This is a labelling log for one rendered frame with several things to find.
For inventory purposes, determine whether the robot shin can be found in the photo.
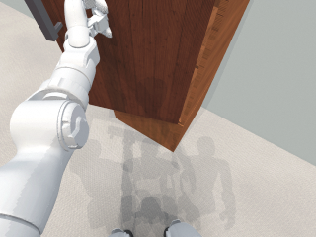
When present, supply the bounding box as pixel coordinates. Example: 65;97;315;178
111;228;124;234
169;219;181;228

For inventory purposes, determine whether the cupboard door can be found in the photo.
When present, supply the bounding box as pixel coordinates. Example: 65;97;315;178
41;0;215;124

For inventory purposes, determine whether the left robot shin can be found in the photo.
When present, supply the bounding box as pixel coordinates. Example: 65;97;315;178
111;228;124;234

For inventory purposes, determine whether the robot left upper arm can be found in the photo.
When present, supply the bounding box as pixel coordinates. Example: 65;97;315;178
0;100;90;237

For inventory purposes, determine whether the handle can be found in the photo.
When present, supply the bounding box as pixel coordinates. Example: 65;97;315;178
24;0;63;41

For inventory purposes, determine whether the left robot forearm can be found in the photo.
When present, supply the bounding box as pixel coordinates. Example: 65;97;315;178
10;26;100;142

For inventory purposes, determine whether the right robot shin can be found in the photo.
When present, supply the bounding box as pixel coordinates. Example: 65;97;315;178
169;219;181;228

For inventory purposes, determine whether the left robot hand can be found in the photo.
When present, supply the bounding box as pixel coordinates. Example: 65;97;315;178
64;0;112;38

